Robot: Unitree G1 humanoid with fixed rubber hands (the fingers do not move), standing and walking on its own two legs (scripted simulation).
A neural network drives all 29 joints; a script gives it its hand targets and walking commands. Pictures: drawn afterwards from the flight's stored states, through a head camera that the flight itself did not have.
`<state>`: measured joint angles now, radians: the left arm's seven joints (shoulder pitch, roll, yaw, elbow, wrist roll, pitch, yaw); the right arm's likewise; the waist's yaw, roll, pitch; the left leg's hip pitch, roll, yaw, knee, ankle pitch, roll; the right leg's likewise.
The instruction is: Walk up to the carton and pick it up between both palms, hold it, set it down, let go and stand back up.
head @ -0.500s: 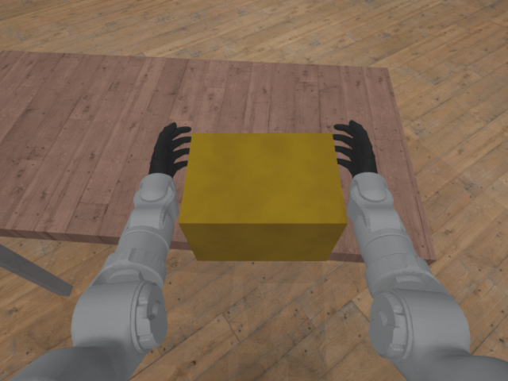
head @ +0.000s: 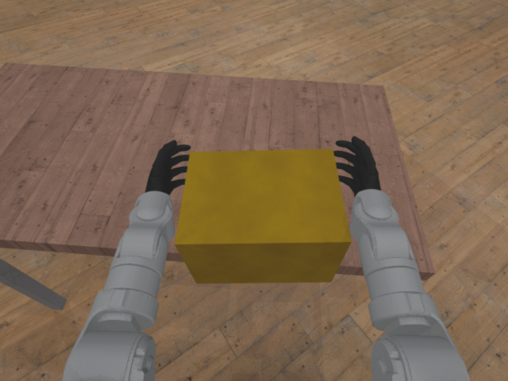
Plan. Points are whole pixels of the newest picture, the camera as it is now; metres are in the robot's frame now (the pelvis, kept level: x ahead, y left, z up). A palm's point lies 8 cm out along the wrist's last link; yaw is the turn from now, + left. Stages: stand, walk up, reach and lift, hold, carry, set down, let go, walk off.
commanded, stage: reach and lift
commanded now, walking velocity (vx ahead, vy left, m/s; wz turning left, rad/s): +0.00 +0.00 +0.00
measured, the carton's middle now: (262, 218) +0.36 +0.01 +0.01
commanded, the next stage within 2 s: hold in 1.52 s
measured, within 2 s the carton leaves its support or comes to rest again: neither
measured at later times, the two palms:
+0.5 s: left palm (124, 136) +0.37 +0.18 +0.19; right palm (391, 116) +0.38 -0.14 +0.22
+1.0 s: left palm (132, 173) +0.33 +0.17 +0.17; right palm (401, 165) +0.33 -0.15 +0.19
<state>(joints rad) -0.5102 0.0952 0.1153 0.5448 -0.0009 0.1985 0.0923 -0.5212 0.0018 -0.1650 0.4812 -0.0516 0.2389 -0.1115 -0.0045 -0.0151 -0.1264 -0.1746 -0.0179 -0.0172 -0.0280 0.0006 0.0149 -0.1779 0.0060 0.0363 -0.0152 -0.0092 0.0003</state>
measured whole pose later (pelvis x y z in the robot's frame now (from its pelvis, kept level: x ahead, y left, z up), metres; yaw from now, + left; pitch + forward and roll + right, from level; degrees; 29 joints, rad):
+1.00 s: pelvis -0.06 -0.01 +0.00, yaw +1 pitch +4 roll +0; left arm -0.68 0.10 0.19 0.35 0.05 0.61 0.06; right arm -0.73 -0.02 -0.21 0.32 -0.07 0.64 -0.10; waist -0.01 -0.01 -0.11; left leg -0.14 -0.01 -0.03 0.04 0.04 0.01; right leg -0.14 0.01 0.02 0.05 0.02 0.00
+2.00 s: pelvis -0.08 +0.00 +0.00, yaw +0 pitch +1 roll +0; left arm -0.61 0.04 0.21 0.21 0.12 0.69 0.04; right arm -0.65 0.00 -0.22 0.20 -0.13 0.70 -0.04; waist 0.00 0.00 -0.09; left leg -0.15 -0.01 -0.02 0.12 0.02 0.01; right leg -0.15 0.01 0.04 0.12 0.01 0.00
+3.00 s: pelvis -0.06 +0.00 +0.00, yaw +0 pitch +1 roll +0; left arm -0.51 0.05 0.15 0.00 0.07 0.83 0.08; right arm -0.56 -0.02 -0.17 0.01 -0.07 0.82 -0.06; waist 0.01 -0.01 -0.07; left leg -0.10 -0.02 -0.01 0.08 0.01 0.01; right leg -0.10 0.01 0.04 0.09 0.01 0.00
